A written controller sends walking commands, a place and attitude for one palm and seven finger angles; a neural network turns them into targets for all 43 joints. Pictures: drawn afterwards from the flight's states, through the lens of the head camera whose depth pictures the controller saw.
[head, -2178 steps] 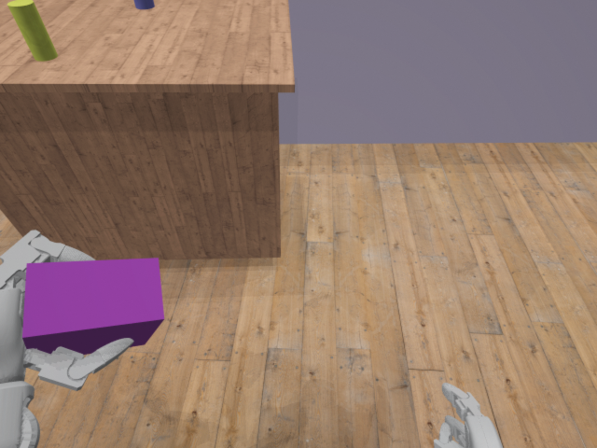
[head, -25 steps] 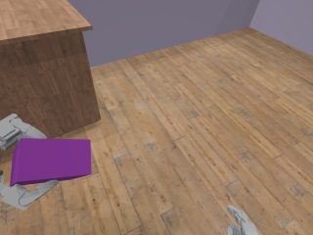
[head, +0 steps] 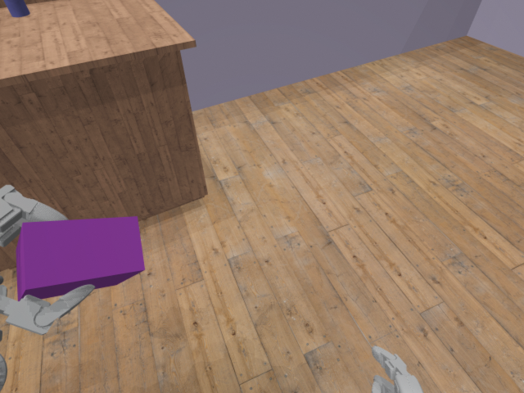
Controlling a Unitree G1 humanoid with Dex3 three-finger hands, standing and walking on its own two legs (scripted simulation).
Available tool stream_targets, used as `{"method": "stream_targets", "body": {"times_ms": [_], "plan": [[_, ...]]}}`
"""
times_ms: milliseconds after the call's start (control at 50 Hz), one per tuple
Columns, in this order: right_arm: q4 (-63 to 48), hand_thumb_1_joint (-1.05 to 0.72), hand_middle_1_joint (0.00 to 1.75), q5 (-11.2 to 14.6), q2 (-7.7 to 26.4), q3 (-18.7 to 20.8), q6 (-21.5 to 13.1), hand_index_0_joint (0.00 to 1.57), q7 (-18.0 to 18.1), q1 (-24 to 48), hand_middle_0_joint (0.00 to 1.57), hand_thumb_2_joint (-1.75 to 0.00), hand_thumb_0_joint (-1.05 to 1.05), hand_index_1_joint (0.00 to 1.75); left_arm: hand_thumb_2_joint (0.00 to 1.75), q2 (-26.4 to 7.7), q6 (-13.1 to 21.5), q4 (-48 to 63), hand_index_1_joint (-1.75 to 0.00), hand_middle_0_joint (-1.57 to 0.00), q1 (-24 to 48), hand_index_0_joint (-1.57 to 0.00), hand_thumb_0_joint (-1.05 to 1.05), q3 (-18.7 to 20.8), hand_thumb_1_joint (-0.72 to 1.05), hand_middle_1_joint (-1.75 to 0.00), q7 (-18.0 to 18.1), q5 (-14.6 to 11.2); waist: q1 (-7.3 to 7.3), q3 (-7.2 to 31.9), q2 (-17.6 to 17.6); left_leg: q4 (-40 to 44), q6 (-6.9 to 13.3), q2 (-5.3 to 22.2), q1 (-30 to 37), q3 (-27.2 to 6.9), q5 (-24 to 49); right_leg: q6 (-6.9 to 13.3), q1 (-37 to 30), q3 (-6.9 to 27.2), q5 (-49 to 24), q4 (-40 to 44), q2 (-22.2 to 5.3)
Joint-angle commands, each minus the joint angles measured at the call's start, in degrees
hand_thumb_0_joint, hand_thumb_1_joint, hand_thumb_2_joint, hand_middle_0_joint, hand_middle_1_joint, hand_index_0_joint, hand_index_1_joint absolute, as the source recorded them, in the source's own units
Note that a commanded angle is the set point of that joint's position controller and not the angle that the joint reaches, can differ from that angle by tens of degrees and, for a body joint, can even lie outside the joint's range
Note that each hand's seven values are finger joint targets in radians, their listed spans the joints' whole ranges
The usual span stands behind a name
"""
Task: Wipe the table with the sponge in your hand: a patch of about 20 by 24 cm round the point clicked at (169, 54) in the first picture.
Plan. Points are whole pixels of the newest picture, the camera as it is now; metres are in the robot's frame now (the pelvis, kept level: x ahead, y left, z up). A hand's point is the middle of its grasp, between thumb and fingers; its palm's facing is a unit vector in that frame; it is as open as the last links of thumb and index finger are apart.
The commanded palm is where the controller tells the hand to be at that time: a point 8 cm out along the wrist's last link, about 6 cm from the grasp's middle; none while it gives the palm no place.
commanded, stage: turn to face it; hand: left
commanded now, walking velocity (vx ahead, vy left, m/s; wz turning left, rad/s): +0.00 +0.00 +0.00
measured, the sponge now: (94, 257) +0.23 +0.22 +0.16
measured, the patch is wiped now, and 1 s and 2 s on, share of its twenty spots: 1.00 1.00 1.00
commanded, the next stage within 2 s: take the last steps up to it in 0.04 s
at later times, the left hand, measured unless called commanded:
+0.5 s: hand (31, 244) +0.24 +0.30 +0.16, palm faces +0.52 -0.75 -0.42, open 10.2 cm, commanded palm +0.18 +0.33 +0.19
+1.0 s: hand (18, 192) +0.32 +0.37 +0.16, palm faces +0.58 -0.70 -0.42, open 10.2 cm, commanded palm +0.26 +0.40 +0.19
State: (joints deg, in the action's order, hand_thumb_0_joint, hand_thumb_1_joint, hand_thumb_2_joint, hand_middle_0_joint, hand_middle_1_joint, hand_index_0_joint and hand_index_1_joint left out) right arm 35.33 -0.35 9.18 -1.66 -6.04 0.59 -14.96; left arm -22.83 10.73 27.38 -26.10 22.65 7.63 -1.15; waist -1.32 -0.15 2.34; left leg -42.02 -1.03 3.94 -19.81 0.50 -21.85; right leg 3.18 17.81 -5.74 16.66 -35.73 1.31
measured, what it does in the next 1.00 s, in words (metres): walks ahead: left foot, then right foot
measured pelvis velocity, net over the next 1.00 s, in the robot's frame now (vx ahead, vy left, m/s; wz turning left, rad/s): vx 0.16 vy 0.09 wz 0.21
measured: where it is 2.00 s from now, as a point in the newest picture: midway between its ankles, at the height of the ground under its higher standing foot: (203, 353)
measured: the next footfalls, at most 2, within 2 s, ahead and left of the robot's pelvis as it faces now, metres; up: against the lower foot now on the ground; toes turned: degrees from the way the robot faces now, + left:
left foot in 0.56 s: +0.15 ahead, +0.18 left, +0.00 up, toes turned +15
right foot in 0.86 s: +0.23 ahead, -0.03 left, +0.00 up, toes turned +2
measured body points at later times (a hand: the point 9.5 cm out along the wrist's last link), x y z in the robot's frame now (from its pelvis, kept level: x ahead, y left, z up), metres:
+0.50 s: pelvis +0.06 +0.03 +0.01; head +0.10 +0.04 +0.45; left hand +0.21 +0.34 +0.19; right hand +0.25 -0.20 -0.08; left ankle +0.09 +0.15 -0.70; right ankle +0.02 -0.09 -0.72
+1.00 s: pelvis +0.16 +0.09 +0.00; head +0.19 +0.08 +0.45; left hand +0.29 +0.41 +0.19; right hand +0.36 -0.12 -0.10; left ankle +0.14 +0.21 -0.65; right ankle +0.19 -0.03 -0.72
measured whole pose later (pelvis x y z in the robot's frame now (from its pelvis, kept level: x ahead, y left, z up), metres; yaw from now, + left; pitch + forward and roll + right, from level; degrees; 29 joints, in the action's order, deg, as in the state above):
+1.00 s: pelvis +0.16 +0.09 +0.00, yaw +12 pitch +0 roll +0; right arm 39.3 0.1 13.7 0.8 -4.5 1.3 -12.2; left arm -17.6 11.4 24.6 -24.9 19.8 6.9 -0.4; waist -1.8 -2.9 1.7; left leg -64.2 -0.3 3.0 -30.2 2.5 -20.7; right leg -0.7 16.2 -8.7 19.0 -36.0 -6.0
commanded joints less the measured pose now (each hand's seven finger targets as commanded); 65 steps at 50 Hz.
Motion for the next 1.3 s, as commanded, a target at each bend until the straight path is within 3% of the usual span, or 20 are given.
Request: {"method": "stream_targets", "body": {"times_ms": [0,80,160,240,300,400,500,540,580,780,800,820,840,860,980,1080,1120,1140,1180,1280], "plan": [[-8.02,-0.9,0.3,0.9,8.23,3.02,-3.06,0.2,1.0,6.65,0.2,-0.9,0.0,0.3,1.3,-6.79,2.29,8.12,-1.6,-1.2,9.22,-1.2,0.0,1.82,0.1,-1.6,1.28,-0.68,0.65,-1.03,-10.71,-10.56,0.89,-0.38,-9.31,-1.08,-1.44,8.88,-2.8,25.04,4.15,20.47,-18.38],[-7.83,-0.9,0.3,-0.01,7.42,2.62,-2.87,0.2,2.26,7.66,0.2,-0.9,0.0,0.3,1.3,-9.67,3.66,14.07,-1.6,-1.2,10.43,-1.2,0.0,4.61,0.1,-1.6,2.23,-0.91,0.66,4.66,-5.33,12.61,1.28,-3.25,8.29,2.7,10.16,2.22,-1.97,9.41,0.79,11.91,-11.46],[-9.2,-0.9,0.3,0.13,8.49,2.96,-2.6,0.2,2.26,8.43,0.2,-0.9,0.0,0.3,1.3,-9.96,4.64,17.62,-1.6,-1.2,6.89,-1.2,0.0,5.74,0.1,-1.6,2.25,-0.77,0.58,4.47,14.55,23.7,7.69,8.85,4.97,-17.81,11.93,-3.54,-2.74,3.09,1.36,-3.0,-2.84],[-9.66,-0.9,0.3,0.84,8.83,4.02,-2.63,0.2,2.07,7.12,0.2,-0.9,0.0,0.3,1.3,-8.5,4.5,13.8,-1.6,-1.2,1.86,-1.2,0.0,6.15,0.1,-1.6,2.33,-0.16,0.4,5.57,4.45,15.1,6.64,3.87,-2.52,-9.15,5.48,-1.98,-11.67,5.95,-0.17,6.67,-5.76],[-9.64,-0.9,0.3,1.49,8.95,5.3,-1.87,0.2,1.45,5.83,0.2,-0.9,0.0,0.3,1.3,-8.22,4.24,10.32,-1.6,-1.2,1.6,-1.2,0.0,5.45,0.1,-1.6,2.43,-1.23,-0.31,3.47,-13.56,-13.8,1.44,-3.52,-20.72,1.51,-3.6,8.95,-20.56,31.34,-2.57,16.7,-25.1],[-8.92,-0.9,0.3,0.73,7.84,3.97,-1.21,0.2,1.33,7.13,0.2,-0.9,0.0,0.3,1.3,-8.5,5.78,12.81,-1.6,-1.2,4.12,-1.2,0.0,4.8,0.1,-1.6,2.72,-0.42,-0.32,0.21,-9.23,-8.37,1.51,1.74,-16.55,1.55,0.93,6.34,-14.79,13.46,-23.8,12.7,-21.88],[-9.56,-0.9,0.3,0.25,7.67,5.32,-2.44,0.2,2.32,7.0,0.2,-0.9,0.0,0.3,1.3,-10.44,5.81,19.64,-1.6,-1.2,7.67,-1.2,0.0,6.15,0.1,-1.6,3.42,-0.31,1.41,7.48,-3.66,12.74,2.84,-5.67,13.18,10.94,12.45,0.89,-5.44,4.12,-23.53,-3.55,-15.63],[-9.92,-0.9,0.3,0.77,9.73,6.24,-2.95,0.2,2.02,6.34,0.2,-0.9,0.0,0.3,1.3,-9.62,6.45,22.59,-1.6,-1.2,7.85,-1.2,0.0,6.42,0.1,-1.6,3.31,-0.67,2.65,13.67,18.68,18.24,13.27,12.85,29.03,-19.11,19.9,-4.68,13.43,-0.41,10.76,-32.49,-4.32],[-8.72,-0.9,0.3,0.56,8.99,5.98,-3.71,0.2,1.78,6.89,0.2,-0.9,0.0,0.3,1.3,-13.61,6.05,19.67,-1.6,-1.2,8.91,-1.2,0.0,8.78,0.1,-1.6,2.75,0.33,2.83,9.81,11.15,22.64,19.42,17.37,21.48,-29.54,16.76,-3.79,21.36,6.71,15.77,-43.53,-6.03],[-6.76,-0.9,0.3,1.52,8.77,4.24,-4.64,0.2,2.03,5.69,0.2,-0.9,0.0,0.3,1.3,-7.2,3.76,7.72,-1.6,-1.2,-0.09,-1.2,0.0,6.5,0.1,-1.6,1.0,-1.08,-0.01,6.51,2.56,15.04,8.32,6.72,-1.75,-0.73,5.47,-4.88,-9.6,-4.31,-1.27,2.79,-3.78],[-6.72,-0.9,0.3,1.45,8.4,4.27,-4.24,0.2,2.31,5.46,0.2,-0.9,0.0,0.3,1.3,-8.21,3.33,6.08,-1.6,-1.2,1.8,-1.2,0.0,6.65,0.1,-1.6,1.2,-0.51,-0.28,6.99,-4.98,4.76,6.49,3.44,-6.89,1.92,0.0,-3.01,-15.01,2.11,1.81,9.61,-7.53],[-7.41,-0.9,0.3,1.38,7.44,4.16,-3.52,0.2,2.23,5.54,0.2,-0.9,0.0,0.3,1.3,-9.44,2.68,4.39,-1.6,-1.2,2.79,-1.2,0.0,6.79,0.1,-1.6,1.27,-0.11,-0.22,6.34,-18.72,-12.34,4.02,-3.19,-17.67,5.96,-5.26,3.13,-19.46,25.53,5.64,16.87,-20.13],[-8.13,-0.9,0.3,0.82,8.25,4.07,-3.42,0.2,1.88,7.58,0.2,-0.9,0.0,0.3,1.3,-10.95,3.05,4.59,-1.6,-1.2,5.15,-1.2,0.0,8.06,0.1,-1.6,1.33,-0.66,-0.69,4.2,-20.06,-25.56,2.09,-3.61,-25.62,1.3,-8.45,8.15,-19.94,40.26,6.47,21.7,-29.96],[-6.9,-0.9,0.3,0.77,8.94,4.57,-3.43,0.2,1.33,6.54,0.2,-0.9,0.0,0.3,1.3,-8.36,3.54,4.6,-1.6,-1.2,7.23,-1.2,0.0,5.32,0.1,-1.6,0.84,-0.76,0.05,2.32,-14.46,-30.98,1.05,-0.93,-26.08,-3.14,-5.65,9.64,-15.76,39.89,11.75,22.33,-30.66],[-7.29,-0.9,0.3,0.4,7.28,3.91,-2.09,0.2,1.65,8.51,0.2,-0.9,0.0,0.3,1.3,-10.27,6.61,16.87,-1.6,-1.2,7.13,-1.2,0.0,6.46,0.1,-1.6,1.73,0.21,0.14,2.1,-11.47,-6.66,1.28,2.56,-8.99,3.4,4.47,4.02,-5.32,7.85,-9.67,15.86,-21.01],[-8.71,-0.9,0.3,0.42,7.62,5.46,-3.42,0.2,2.79,6.36,0.2,-0.9,0.0,0.3,1.3,-10.7,6.75,20.25,-1.6,-1.2,5.96,-1.2,0.0,8.24,0.1,-1.6,3.04,-0.12,0.79,7.29,-0.43,13.6,1.45,-3.86,11.37,10.63,10.64,0.23,-4.51,2.94,-4.84,1.25,-14.07],[-9.38,-0.9,0.3,1.38,10.71,7.1,-3.54,0.2,2.79,4.83,0.2,-0.9,0.0,0.3,1.3,-8.35,6.88,17.79,-1.6,-1.2,5.03,-1.2,0.0,7.21,0.1,-1.6,2.74,-0.41,2.2,9.18,18.91,20.1,8.94,12.24,22.95,-15.25,16.01,-4.74,12.76,-2.79,12.28,-24.76,-3.95],[-8.33,-0.9,0.3,0.75,9.27,6.27,-3.61,0.2,2.72,5.36,0.2,-0.9,0.0,0.3,1.3,-10.38,7.09,15.46,-1.6,-1.2,5.5,-1.2,0.0,8.1,0.1,-1.6,2.69,0.17,3.03,8.5,19.11,24.08,14.2,16.89,21.46,-25.15,17.32,-3.85,17.83,1.35,18.97,-34.68,-3.37],[-7.54,-0.9,0.3,1.53,8.99,6.84,-3.83,0.2,2.11,5.66,0.2,-0.9,0.0,0.3,1.3,-9.97,6.78,15.79,-1.6,-1.2,6.08,-1.2,0.0,7.93,0.1,-1.6,2.04,0.18,2.45,7.85,9.95,20.75,16.05,16.34,19.94,-20.2,17.83,-3.49,22.55,5.36,14.99,-36.62,-7.15],[-7.56,-0.9,0.3,1.37,8.54,5.02,-4.86,0.2,1.38,6.5,0.2,-0.9,0.0,0.3,1.3,-7.2,5.76,17.55,-1.6,-1.2,-0.11,-1.2,0.0,6.1,0.1,-1.6,1.47,-0.94,0.93,6.45,9.69,22.67,11.79,12.21,9.31,-5.09,17.09,-4.08,10.14,-0.01,5.98,-15.6,-6.31]]}}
